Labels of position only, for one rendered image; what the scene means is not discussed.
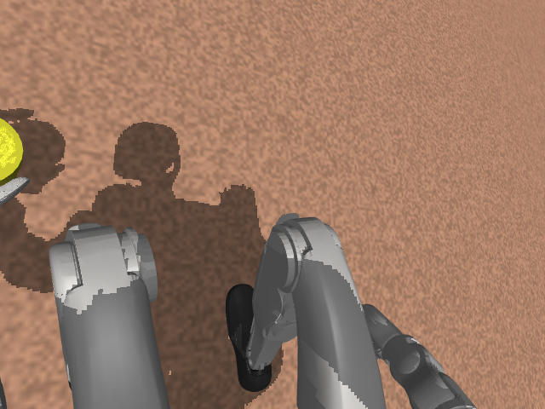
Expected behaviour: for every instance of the right robot hand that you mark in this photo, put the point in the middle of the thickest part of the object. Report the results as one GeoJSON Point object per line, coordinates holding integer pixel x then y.
{"type": "Point", "coordinates": [381, 328]}

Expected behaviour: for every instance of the cup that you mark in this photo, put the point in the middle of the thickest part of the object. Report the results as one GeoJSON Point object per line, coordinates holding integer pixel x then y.
{"type": "Point", "coordinates": [11, 152]}

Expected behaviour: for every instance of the right robot foot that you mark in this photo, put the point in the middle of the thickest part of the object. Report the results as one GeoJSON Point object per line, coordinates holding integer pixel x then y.
{"type": "Point", "coordinates": [239, 312]}

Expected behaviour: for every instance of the right robot arm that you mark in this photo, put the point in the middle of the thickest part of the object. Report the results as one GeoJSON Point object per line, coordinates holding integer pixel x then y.
{"type": "Point", "coordinates": [422, 376]}

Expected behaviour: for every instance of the left robot hand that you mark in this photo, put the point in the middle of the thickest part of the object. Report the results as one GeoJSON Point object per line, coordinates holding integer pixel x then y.
{"type": "Point", "coordinates": [12, 188]}

